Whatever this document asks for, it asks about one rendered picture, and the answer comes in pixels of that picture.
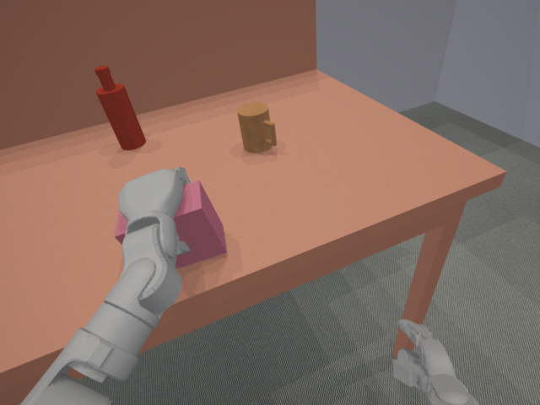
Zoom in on right robot forearm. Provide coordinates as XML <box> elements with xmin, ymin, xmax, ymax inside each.
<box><xmin>426</xmin><ymin>374</ymin><xmax>478</xmax><ymax>405</ymax></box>

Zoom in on sponge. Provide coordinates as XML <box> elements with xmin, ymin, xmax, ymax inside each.
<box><xmin>115</xmin><ymin>181</ymin><xmax>227</xmax><ymax>268</ymax></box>

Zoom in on left robot forearm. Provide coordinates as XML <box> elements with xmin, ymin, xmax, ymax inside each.
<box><xmin>20</xmin><ymin>212</ymin><xmax>182</xmax><ymax>405</ymax></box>

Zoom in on robot left upper arm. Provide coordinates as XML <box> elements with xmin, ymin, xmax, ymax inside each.
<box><xmin>33</xmin><ymin>373</ymin><xmax>114</xmax><ymax>405</ymax></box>

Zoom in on left robot hand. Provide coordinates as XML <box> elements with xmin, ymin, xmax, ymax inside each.
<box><xmin>118</xmin><ymin>167</ymin><xmax>191</xmax><ymax>256</ymax></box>

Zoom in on table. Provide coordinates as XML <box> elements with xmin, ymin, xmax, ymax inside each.
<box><xmin>0</xmin><ymin>0</ymin><xmax>507</xmax><ymax>405</ymax></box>

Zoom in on right robot hand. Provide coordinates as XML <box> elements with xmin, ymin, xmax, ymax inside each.
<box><xmin>392</xmin><ymin>319</ymin><xmax>456</xmax><ymax>395</ymax></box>

